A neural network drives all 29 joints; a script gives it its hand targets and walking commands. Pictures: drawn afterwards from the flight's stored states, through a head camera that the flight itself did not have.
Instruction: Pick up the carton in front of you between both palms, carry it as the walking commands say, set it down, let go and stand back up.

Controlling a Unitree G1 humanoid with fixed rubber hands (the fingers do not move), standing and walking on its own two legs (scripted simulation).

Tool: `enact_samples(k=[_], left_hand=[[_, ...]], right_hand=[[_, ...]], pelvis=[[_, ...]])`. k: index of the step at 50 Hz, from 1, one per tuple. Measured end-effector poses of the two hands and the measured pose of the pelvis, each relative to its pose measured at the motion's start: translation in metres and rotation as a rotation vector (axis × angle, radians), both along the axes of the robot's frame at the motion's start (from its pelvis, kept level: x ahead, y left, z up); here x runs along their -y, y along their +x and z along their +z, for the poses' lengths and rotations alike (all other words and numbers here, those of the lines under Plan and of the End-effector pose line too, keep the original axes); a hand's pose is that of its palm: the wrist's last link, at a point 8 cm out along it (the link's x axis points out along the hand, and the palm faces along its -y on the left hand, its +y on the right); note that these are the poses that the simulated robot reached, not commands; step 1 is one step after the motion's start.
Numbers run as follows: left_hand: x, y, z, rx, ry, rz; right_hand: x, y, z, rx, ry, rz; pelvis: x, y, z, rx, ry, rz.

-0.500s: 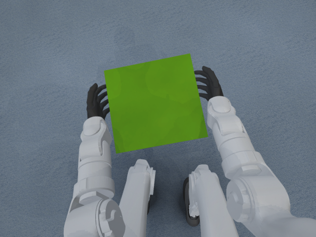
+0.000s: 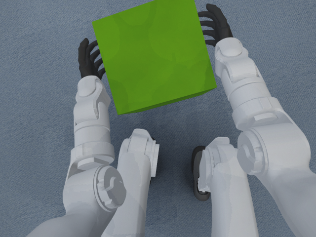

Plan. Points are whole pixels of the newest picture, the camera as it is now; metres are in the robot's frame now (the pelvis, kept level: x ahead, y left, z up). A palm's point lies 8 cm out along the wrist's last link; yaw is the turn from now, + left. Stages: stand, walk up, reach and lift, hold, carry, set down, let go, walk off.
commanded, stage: set down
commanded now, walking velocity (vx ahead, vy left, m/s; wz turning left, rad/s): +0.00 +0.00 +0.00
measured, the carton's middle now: (158, 66) +0.49 +0.07 -0.21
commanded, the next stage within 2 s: none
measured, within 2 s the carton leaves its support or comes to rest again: rests again in 0.86 s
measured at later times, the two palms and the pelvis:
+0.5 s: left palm (96, 77) +0.45 +0.24 -0.21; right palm (202, 47) +0.55 -0.04 -0.23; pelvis +0.01 -0.01 -0.06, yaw +2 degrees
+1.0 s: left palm (98, 80) +0.45 +0.24 -0.22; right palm (205, 49) +0.55 -0.05 -0.24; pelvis +0.00 -0.01 -0.07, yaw +2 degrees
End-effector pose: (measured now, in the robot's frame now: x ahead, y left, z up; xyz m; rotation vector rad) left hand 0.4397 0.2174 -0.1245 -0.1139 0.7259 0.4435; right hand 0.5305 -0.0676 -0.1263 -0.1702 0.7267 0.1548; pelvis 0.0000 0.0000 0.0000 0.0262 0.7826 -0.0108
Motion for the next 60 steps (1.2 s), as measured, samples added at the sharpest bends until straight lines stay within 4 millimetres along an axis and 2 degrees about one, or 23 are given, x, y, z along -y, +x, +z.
enact_samples(k=[9, 14, 18, 22, 35, 60], left_hand=[[-0.006, 0.004, -0.054, -0.029, 0.010, 0.018], [-0.018, 0.013, -0.067, -0.032, 0.033, 0.026], [-0.024, 0.014, -0.074, -0.023, 0.035, 0.050], [-0.026, 0.011, -0.078, -0.026, 0.028, 0.058], [-0.016, 0.016, -0.084, -0.047, 0.009, -0.005], [-0.024, 0.004, -0.100, -0.068, 0.015, -0.027]], right_hand=[[-0.009, 0.014, -0.057, -0.019, -0.017, 0.055], [-0.020, 0.019, -0.083, -0.022, -0.016, 0.084], [-0.028, 0.023, -0.095, -0.019, 0.000, 0.097], [-0.030, 0.022, -0.100, -0.027, 0.006, 0.100], [-0.014, 0.018, -0.110, -0.050, -0.008, 0.093], [-0.019, 0.016, -0.113, -0.066, 0.042, 0.129]], pelvis=[[0.000, -0.002, -0.032, 0.010, 0.010, 0.001], [0.002, 0.001, -0.046, 0.019, 0.020, 0.003], [0.004, 0.004, -0.054, 0.021, 0.025, 0.008], [0.005, 0.007, -0.058, 0.024, 0.028, 0.009], [0.009, 0.005, -0.068, 0.051, 0.039, -0.002], [0.012, -0.001, -0.073, 0.107, 0.047, -0.005]])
